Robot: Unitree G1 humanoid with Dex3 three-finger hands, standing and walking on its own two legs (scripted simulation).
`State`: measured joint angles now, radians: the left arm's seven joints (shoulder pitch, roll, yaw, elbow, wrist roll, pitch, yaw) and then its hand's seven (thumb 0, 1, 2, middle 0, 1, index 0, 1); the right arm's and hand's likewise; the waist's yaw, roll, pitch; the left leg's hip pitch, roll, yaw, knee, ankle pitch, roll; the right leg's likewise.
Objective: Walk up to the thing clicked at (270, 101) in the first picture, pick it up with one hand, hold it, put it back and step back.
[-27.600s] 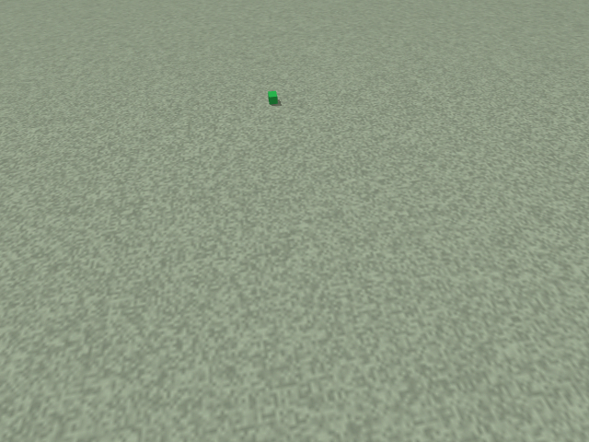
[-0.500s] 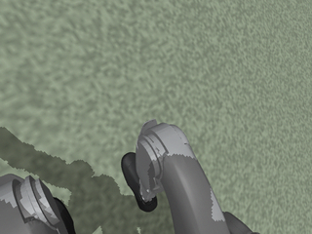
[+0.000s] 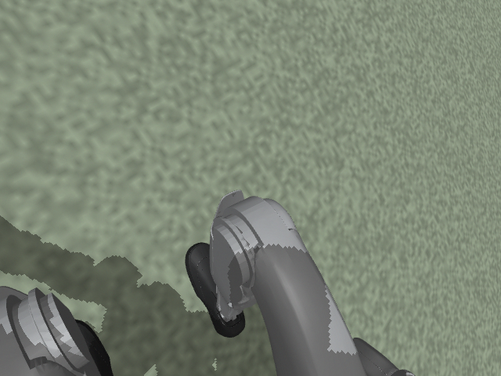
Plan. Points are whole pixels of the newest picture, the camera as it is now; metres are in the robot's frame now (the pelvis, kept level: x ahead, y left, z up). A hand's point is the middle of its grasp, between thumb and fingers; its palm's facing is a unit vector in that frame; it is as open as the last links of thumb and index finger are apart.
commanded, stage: open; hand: left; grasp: from above
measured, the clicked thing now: out of the picture +0.48 +0.35 -0.28
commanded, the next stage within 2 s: withdraw in 0.54 s
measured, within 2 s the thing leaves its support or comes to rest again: neither
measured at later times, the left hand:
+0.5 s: hand out of the picture +0.47 +0.35 -0.25, palm faces -0.41 -0.22 -0.88, open 14.4 cm
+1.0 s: hand out of the picture +0.49 +0.37 -0.17, palm faces -0.35 -0.11 -0.93, open 14.3 cm
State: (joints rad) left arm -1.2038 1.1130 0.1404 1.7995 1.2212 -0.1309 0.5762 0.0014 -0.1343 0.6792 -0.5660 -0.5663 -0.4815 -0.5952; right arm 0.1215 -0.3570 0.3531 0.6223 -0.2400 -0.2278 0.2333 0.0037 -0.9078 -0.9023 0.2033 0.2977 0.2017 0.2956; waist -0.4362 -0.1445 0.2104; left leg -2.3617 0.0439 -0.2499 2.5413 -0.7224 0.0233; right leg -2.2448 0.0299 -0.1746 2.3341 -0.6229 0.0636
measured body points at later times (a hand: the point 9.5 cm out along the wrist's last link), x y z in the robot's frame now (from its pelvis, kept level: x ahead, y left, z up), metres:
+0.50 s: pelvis +0.00 +0.00 +0.00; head +0.30 +0.12 +0.31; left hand +0.49 +0.35 -0.20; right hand +0.04 -0.25 -0.05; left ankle +0.06 +0.12 -0.27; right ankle +0.13 -0.12 -0.27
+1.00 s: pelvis +0.01 +0.00 +0.01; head +0.27 +0.12 +0.36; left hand +0.50 +0.37 -0.12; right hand +0.05 -0.26 -0.06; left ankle +0.06 +0.12 -0.27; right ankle +0.13 -0.12 -0.27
